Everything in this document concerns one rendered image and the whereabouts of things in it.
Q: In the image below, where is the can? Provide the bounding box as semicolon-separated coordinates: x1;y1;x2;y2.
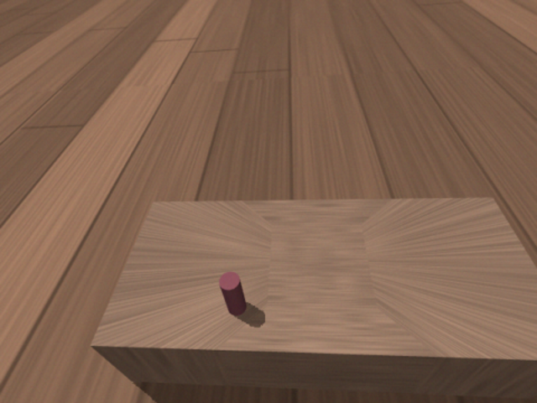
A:
219;272;247;316

